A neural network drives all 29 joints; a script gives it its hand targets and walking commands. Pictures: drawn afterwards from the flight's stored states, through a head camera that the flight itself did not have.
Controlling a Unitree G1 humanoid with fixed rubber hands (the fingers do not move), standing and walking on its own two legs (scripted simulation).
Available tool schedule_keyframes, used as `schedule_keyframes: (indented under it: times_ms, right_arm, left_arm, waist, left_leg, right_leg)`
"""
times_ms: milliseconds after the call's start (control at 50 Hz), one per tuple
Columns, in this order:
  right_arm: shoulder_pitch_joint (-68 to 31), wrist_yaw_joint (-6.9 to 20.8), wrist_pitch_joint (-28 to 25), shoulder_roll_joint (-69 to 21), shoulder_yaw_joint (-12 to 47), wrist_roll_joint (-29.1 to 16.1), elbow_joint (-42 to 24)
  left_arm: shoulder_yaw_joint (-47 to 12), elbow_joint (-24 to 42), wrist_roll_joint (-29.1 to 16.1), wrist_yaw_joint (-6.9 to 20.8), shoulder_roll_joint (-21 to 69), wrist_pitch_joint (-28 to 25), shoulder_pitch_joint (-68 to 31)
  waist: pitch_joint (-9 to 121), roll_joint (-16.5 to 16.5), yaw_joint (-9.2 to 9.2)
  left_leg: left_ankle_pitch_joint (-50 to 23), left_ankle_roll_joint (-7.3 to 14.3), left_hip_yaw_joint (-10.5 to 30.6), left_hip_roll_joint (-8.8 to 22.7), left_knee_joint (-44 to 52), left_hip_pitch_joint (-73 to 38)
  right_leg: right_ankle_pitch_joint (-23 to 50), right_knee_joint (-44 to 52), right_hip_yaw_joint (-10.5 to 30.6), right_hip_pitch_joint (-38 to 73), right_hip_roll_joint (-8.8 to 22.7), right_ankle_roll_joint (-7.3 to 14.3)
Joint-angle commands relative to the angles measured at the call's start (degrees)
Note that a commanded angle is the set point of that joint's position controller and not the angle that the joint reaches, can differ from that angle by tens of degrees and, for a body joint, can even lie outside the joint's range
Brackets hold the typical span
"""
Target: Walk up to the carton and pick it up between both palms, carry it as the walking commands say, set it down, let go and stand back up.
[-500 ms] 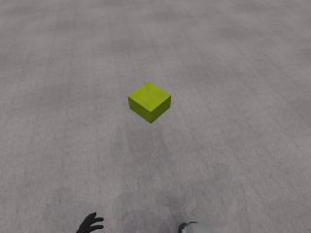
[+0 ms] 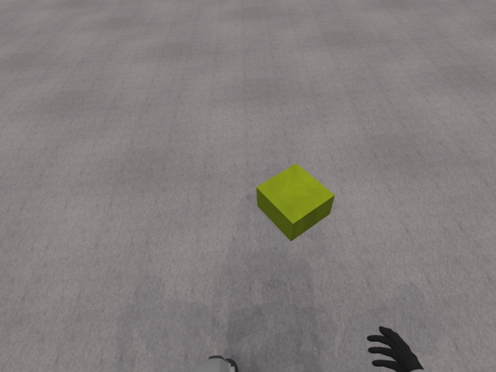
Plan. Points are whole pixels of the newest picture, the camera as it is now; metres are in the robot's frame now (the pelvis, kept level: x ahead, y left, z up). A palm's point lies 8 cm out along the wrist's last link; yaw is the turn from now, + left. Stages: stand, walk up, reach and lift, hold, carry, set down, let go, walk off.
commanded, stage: walk up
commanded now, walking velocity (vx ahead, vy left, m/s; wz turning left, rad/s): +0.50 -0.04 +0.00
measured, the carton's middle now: (293, 200) +0.97 -0.08 -0.70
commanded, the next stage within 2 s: none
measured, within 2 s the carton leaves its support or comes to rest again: neither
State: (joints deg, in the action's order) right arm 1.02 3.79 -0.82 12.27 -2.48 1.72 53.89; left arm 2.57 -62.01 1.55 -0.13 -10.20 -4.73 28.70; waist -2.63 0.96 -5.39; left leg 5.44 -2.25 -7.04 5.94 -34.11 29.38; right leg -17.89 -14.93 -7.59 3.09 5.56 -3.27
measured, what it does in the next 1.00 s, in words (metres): walks ahead: left foot, then right foot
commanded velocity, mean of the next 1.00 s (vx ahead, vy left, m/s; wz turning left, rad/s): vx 0.38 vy -0.03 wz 0.00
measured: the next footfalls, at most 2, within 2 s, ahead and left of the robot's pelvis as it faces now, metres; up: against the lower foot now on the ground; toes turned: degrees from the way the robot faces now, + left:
left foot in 0.06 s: +0.19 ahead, +0.14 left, +0.00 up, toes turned +9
right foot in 0.54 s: +0.41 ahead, -0.16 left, +0.00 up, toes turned -9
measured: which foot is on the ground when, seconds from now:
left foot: up 0.00-0.04, down 0.06-0.54, up 0.56-1.00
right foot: down 0.00-0.06, up 0.08-0.52, down 0.54-1.00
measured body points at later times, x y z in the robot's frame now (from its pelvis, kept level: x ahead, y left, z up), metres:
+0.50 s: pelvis +0.24 -0.01 +0.00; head +0.27 -0.01 +0.45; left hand +0.42 +0.20 -0.13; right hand +0.12 -0.25 -0.13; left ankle +0.15 +0.14 -0.74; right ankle +0.37 -0.16 -0.72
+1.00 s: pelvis +0.40 -0.02 +0.00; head +0.42 -0.02 +0.45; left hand +0.34 +0.23 -0.14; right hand +0.51 -0.25 -0.14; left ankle +0.47 +0.13 -0.72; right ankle +0.37 -0.16 -0.74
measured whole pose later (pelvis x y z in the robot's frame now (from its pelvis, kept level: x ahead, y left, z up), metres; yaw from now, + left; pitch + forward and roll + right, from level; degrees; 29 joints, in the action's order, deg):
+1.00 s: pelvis +0.40 -0.02 +0.00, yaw +0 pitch +0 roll +0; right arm 7.2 1.6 0.2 11.5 -2.6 1.5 57.1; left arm 2.9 -61.3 1.9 -0.2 -11.5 -2.7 23.0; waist -2.2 1.0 -3.2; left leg 11.8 -3.2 -6.1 5.8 -34.0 22.2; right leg -13.4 -21.7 -8.3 -7.4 6.1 -2.1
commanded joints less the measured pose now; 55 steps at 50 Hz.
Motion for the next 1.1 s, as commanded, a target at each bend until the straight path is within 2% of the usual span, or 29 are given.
schedule_keyframes:
  times_ms: [0,20,40,60,80,100,120,140,160,200,340,400,460,520,540,560,580,600,620,660,700,760,880,940,1000,1020,1040,1060,1080]
  right_arm:
    - [2.0,-1.12,-1.82,3.95,-0.89,0.01,-1.69]
    - [9.03,-1.86,-2.44,5.54,-1.66,0.01,0.65]
    - [17.82,-2.65,-3.17,9.14,-2.75,0.46,3.09]
    - [25.05,-3.28,-2.95,16.77,-4.11,1.23,3.46]
    - [29.92,-3.59,-2.42,18.75,-4.05,0.01,4.82]
    - [24.61,-3.89,-2.49,17.04,-3.68,-0.68,4.1]
    - [19.78,-3.84,-3.05,12.8,-2.93,-0.47,3.32]
    - [16.86,-3.74,-3.63,8.76,-2.24,-0.3,3.06]
    - [15.72,-3.78,-3.94,6.13,-1.55,-0.13,3.05]
    - [17.5,-3.82,-4.39,5.34,-0.99,0.05,3.41]
    - [24.09,-4.06,-4.24,7.52,-1.35,0.06,3.89]
    - [25.8,-4.17,-4.0,9.21,-2.06,0.14,4.25]
    - [25.67,-3.95,-3.57,8.1,-2.22,-0.27,5.34]
    - [27.01,-3.97,-3.01,6.62,-1.63,-0.64,5.97]
    - [27.6,-3.89,-3.06,3.84,-1.22,-0.55,4.26]
    - [29.91,-4.06,-2.82,2.02,-0.93,-1.12,3.11]
    - [28.14,-4.4,-2.18,4.07,-1.32,-0.29,3.62]
    - [26.66,-4.31,-1.5,5.13,-1.95,-0.19,4.64]
    - [26.06,-4.17,-1.23,3.67,-1.66,-0.15,5.68]
    - [26.82,-3.81,0.13,1.27,-1.3,-0.2,6.95]
    - [25.29,-3.43,1.47,1.72,-1.25,-0.12,6.96]
    - [19.1,-2.98,2.44,2.12,-1.23,0.39,5.43]
    - [8.05,-1.73,2.2,1.15,-0.38,0.52,1.91]
    - [6.02,-2.03,0.57,1.41,-0.49,-0.35,0.81]
    - [14.19,-3.29,-1.04,2.78,-0.99,-0.43,3.79]
    - [19.17,-3.77,-1.96,5.31,-1.48,-0.17,5.09]
    - [23.08,-4.22,-2.39,11.68,-2.38,0.54,5.0]
    - [25.18,-4.38,-1.67,15.2,-2.87,0.09,5.16]
    - [21.38,-4.98,-1.29,13.14,-1.95,-0.43,4.86]
  left_arm:
    - [1.12,-0.18,-0.36,-0.23,-8.97,0.36,0.07]
    - [0.89,-0.53,-0.49,-0.12,-9.02,0.49,-0.27]
    - [0.72,-0.26,-0.26,-0.15,-8.11,0.41,0.19]
    - [0.15,2.1,-0.48,-0.23,-4.35,0.24,-0.32]
    - [1.01,2.86,-0.17,-0.07,-5.93,0.47,-1.64]
    - [1.17,3.04,0.08,0.14,-6.99,0.74,-3.13]
    - [0.78,2.98,0.14,0.51,-5.79,0.85,-4.4]
    - [1.01,2.5,0.23,0.86,-4.73,1.26,-5.45]
    - [1.28,2.96,0.39,1.21,-4.27,1.97,-5.48]
    - [1.5,3.99,0.4,1.99,-4.16,3.6,-6.06]
    - [0.22,10.32,-0.13,4.42,-2.89,5.08,-22.07]
    - [-0.08,11.55,-0.45,4.85,-3.59,4.67,-27.13]
    - [0.27,11.55,0.28,4.09,-4.65,3.31,-27.48]
    - [2.41,6.29,0.77,2.03,-9.24,1.63,-13.76]
    - [3.78,5.18,0.94,1.16,-14.74,0.93,-6.35]
    - [4.97,4.83,0.57,0.29,-19.26,1.32,-2.41]
    - [4.32,5.09,-0.08,0.27,-17.22,1.18,-4.56]
    - [3.51,6.01,-0.13,0.41,-15.19,0.92,-7.95]
    - [2.63,6.45,-0.54,0.19,-11.86,0.54,-12.12]
    - [1.16,5.95,-0.83,-0.19,-8.44,0.03,-14.79]
    - [1.0,5.72,-0.43,0.08,-7.83,-0.14,-13.38]
    - [1.24,5.32,-0.25,-0.1,-8.87,0.08,-9.98]
    - [1.67,4.04,0.51,-0.49,-9.84,0.94,-6.91]
    - [1.83,2.59,0.42,-0.14,-9.67,1.64,-5.66]
    - [1.18,1.11,0.08,-0.21,-8.1,2.44,-6.12]
    - [0.4,0.6,0.2,-0.32,-5.18,2.54,-5.11]
    - [-0.49,2.36,0.47,-0.36,-1.49,2.49,-6.36]
    - [0.35,2.8,0.81,-0.75,-3.98,3.66,-7.48]
    - [1.42,1.7,0.89,-0.84,-6.02,4.47,-8.22]
  waist:
    - [-1.51,-11.29,4.17]
    - [2.35,-5.46,7.23]
    - [8.62,1.15,10.42]
    - [14.13,18.22,13.9]
    - [17.15,14.64,14.03]
    - [12.18,7.76,10.94]
    - [6.23,4.57,8.75]
    - [2.2,4.2,7.18]
    - [1.5,6.17,5.97]
    - [1.66,7.93,4.67]
    - [-3.97,8.43,7.8]
    - [-5.17,9.79,9.09]
    - [-2.73,13.24,8.36]
    - [5.01,-0.46,3.33]
    - [10.37,-12.71,0.49]
    - [15.94,-23.62,-1.07]
    - [13.72,-14.5,0.83]
    - [10.77,-5.43,2.53]
    - [6.99,-2.87,4.55]
    - [5.35,-8.59,6.83]
    - [4.71,-11.62,7.45]
    - [3.05,-10.99,6.33]
    - [-1.87,-12.33,3.76]
    - [-1.08,-16.44,3.62]
    - [0.82,-5.81,6.92]
    - [3.25,3.03,8.94]
    - [2.58,17.47,10.82]
    - [2.31,16.84,12.55]
    - [-1.45,8.32,9.8]
  left_leg:
    - [2.74,0.88,-2.43,-1.47,3.24,-13.98]
    - [2.86,1.23,-4.52,-2.85,6.21,-22.42]
    - [5.64,2.63,0.65,0.96,5.18,-34.75]
    - [15.22,7.7,24.87,17.82,13.9,-43.81]
    - [17.39,10.21,42.39,26.73,22.23,-42.84]
    - [14.1,9.67,41.13,26.26,22.64,-36.83]
    - [7.87,8.91,31.79,22.44,21.71,-30.23]
    - [1.8,8.04,22.57,17.72,21.1,-24.96]
    - [-2.05,7.08,16.79,14.92,20.96,-21.64]
    - [-8.14,6.3,11.27,12.8,20.51,-19.64]
    - [-2.77,6.01,6.07,11.8,24.82,-20.83]
    - [-1.96,5.88,4.86,12.03,25.86,-21.95]
    - [-0.56,5.45,1.88,9.72,22.72,-22.15]
    - [-1.35,3.5,-0.85,5.75,2.49,-16.4]
    - [12.99,1.45,-1.66,1.58,-13.38,-8.65]
    - [31.24,1.43,1.68,-2.35,-26.09,3.0]
    - [28.59,1.77,6.62,0.39,-33.26,4.05]
    - [23.21,1.67,8.21,1.18,-35.17,3.92]
    - [17.63,0.96,8.55,2.76,-33.72,1.93]
    - [14.2,0.22,7.62,2.6,-30.5,-2.78]
    - [11.75,0.38,5.94,0.85,-29.55,-3.76]
    - [8.67,0.03,5.29,0.69,-26.28,-0.37]
    - [5.4,-1.31,2.99,0.59,-7.84,-1.48]
    - [7.8,-0.99,-0.5,-1.33,-1.21,-9.95]
    - [5.23,-1.07,-2.87,-2.61,8.41,-24.01]
    - [7.11,-0.81,4.22,3.19,13.21,-29.41]
    - [12.11,1.72,21.67,16.84,22.87,-30.36]
    - [18.55,8.2,30.92,24.61,25.47,-26.63]
    - [3.71,8.09,30.24,25.24,24.05,-21.9]
  right_leg:
    - [16.01,-2.33,2.59,-9.85,8.1,7.77]
    - [21.54,-12.02,1.0,-11.39,6.17,6.94]
    - [18.66,-25.22,1.53,-18.5,4.33,5.9]
    - [-5.42,-44.63,0.82,-34.26,-2.95,3.24]
    - [-14.15,-56.72,7.15,-39.6,-2.7,3.58]
    - [-9.05,-60.45,11.25,-41.05,-0.03,3.35]
    - [-2.89,-58.28,11.39,-40.09,2.1,3.18]
    - [1.2,-55.09,10.43,-37.91,3.8,2.72]
    - [2.66,-52.92,9.75,-35.55,4.22,2.37]
    - [5.43,-51.46,7.99,-33.7,2.73,1.36]
    - [14.63,-30.56,3.37,-36.74,1.94,-0.28]
    - [14.36,-21.19,1.98,-33.12,0.92,0.2]
    - [10.19,-16.64,0.39,-25.09,-0.3,1.2]
    - [8.3,-10.64,0.2,-4.79,-0.8,2.46]
    - [12.17,-7.5,15.19,2.33,11.61,5.24]
    - [9.71,-0.13,33.09,9.48,23.59,11.3]
    - [11.85,0.41,34.02,4.52,24.09,12.8]
    - [19.43,-0.77,32.73,0.01,24.16,11.84]
    - [28.39,-1.81,25.11,-5.26,20.46,10.93]
    - [34.7,-1.58,14.5,-11.06,14.7,8.78]
    - [36.42,-1.49,10.93,-12.48,13.1,8.14]
    - [31.06,0.4,9.7,-12.34,13.81,9.36]
    - [5.98,5.91,8.63,-14.05,13.15,9.42]
    - [0.23,4.07,5.19,-16.02,8.18,9.87]
    - [-2.01,-5.84,4.66,-20.42,6.59,7.1]
    - [-3.78,-15.51,2.43,-22.86,3.47,5.14]
    - [-14.84,-30.94,-0.28,-32.04,-2.56,1.63]
    - [-16.7,-39.29,4.43,-35.22,-2.48,1.67]
    - [-12.67,-43.69,7.75,-35.1,-1.09,0.73]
